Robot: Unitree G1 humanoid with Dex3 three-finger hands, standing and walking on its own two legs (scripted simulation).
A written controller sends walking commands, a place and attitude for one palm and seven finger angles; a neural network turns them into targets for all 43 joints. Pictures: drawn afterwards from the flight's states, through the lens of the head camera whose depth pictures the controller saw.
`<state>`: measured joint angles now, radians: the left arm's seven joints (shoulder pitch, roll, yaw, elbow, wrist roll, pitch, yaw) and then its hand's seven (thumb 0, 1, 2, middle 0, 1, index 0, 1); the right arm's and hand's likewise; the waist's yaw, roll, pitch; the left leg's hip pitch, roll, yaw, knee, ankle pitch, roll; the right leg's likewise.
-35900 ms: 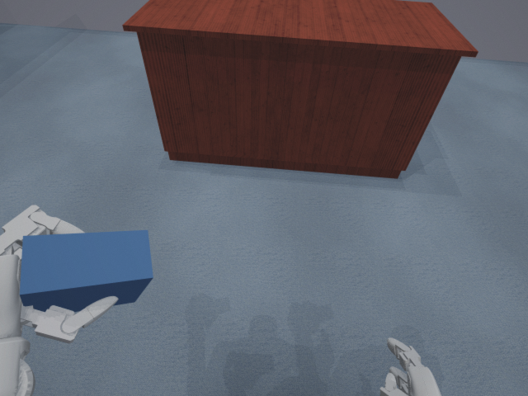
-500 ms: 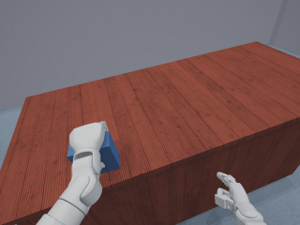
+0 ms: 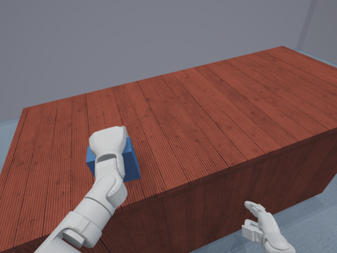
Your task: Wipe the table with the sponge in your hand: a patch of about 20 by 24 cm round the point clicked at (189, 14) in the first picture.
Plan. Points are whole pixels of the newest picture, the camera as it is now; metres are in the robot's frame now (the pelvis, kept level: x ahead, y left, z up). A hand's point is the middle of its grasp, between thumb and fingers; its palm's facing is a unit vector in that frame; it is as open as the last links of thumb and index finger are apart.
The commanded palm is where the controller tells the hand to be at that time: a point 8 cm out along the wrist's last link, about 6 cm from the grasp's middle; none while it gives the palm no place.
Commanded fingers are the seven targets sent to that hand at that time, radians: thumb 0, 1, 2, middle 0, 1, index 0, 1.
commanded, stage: wipe forward along the third lane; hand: left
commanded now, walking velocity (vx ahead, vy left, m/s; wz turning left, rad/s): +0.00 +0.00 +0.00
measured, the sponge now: (117, 167) +0.33 +0.20 +0.03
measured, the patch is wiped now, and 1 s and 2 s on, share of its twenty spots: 0.90 1.00 1.00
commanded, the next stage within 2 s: wipe back along the third lane in 1.36 s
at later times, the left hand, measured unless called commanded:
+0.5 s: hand (114, 141) +0.38 +0.21 +0.08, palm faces -0.02 -0.05 -1.00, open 9.9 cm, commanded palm +0.36 +0.21 +0.12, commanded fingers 0.00 0.10 1.30 -1.20 -1.60 -1.20 -1.60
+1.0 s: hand (111, 130) +0.42 +0.24 +0.08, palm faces -0.05 -0.03 -1.00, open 9.9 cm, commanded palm +0.41 +0.24 +0.12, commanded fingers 0.00 0.10 1.30 -1.20 -1.60 -1.20 -1.60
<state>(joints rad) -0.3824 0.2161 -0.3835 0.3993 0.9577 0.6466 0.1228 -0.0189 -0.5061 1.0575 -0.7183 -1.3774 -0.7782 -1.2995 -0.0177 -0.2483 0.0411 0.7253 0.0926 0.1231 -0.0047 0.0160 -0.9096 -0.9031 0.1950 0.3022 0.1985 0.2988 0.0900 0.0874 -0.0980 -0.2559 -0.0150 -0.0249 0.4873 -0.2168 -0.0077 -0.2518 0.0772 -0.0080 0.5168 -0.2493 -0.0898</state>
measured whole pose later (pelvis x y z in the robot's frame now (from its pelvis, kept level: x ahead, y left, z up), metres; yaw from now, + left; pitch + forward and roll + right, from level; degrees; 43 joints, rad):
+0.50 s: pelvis +0.00 +0.00 +0.00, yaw +0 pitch +3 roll +1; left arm -0.57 0.25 -0.27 0.68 0.95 0.57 0.13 -0.01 -0.51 1.06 -0.72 -1.37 -0.78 -1.30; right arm 0.08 -0.27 0.03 0.73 0.09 0.15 -0.06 0.01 -0.91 -0.90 0.19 0.30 0.20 0.30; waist 0.04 0.07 -0.12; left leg -0.32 -0.01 -0.02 0.49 -0.22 0.00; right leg -0.31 0.09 0.00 0.50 -0.24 -0.09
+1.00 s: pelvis +0.01 +0.01 +0.00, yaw +0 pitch +6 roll +0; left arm -0.73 0.29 -0.21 0.90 0.97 0.47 0.16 0.00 -0.51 1.06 -0.73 -1.38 -0.78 -1.30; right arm 0.12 -0.26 0.03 0.74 0.09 0.14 -0.05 0.01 -0.91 -0.90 0.20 0.30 0.20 0.30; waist 0.01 0.06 -0.13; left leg -0.38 -0.01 -0.02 0.50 -0.22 0.01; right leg -0.35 0.08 0.00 0.48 -0.23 -0.07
